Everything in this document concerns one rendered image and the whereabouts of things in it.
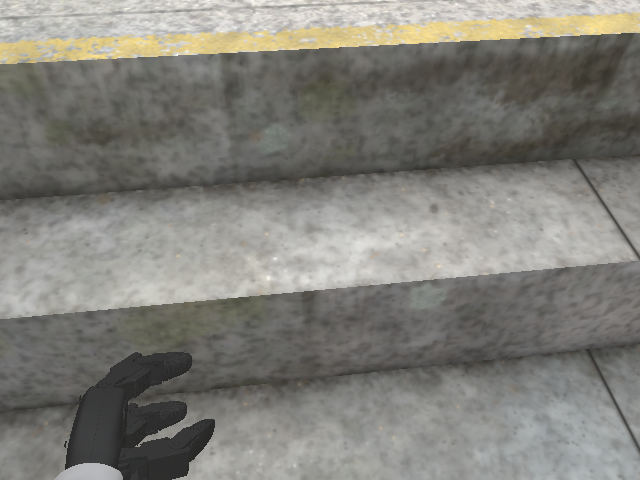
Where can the robot left hand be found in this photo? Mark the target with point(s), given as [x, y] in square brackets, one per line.
[106, 429]

